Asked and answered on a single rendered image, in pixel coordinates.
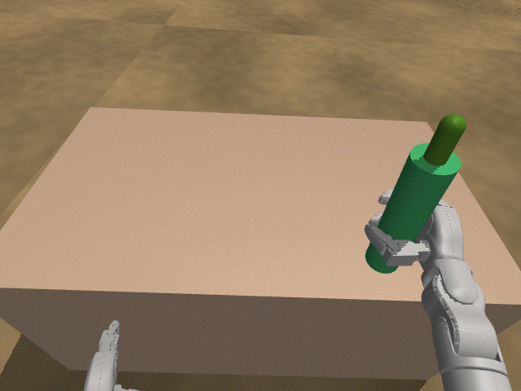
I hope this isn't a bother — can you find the bottle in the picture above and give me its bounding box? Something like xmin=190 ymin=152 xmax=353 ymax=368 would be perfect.
xmin=366 ymin=114 xmax=466 ymax=274

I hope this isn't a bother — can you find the left robot hand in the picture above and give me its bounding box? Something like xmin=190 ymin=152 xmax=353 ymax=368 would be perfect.
xmin=84 ymin=320 xmax=139 ymax=391

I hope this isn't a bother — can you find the right robot arm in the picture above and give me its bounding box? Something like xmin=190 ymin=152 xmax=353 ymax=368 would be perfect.
xmin=421 ymin=258 xmax=512 ymax=391

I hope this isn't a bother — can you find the right robot hand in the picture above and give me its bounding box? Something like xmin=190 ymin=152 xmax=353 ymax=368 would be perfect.
xmin=365 ymin=188 xmax=464 ymax=270

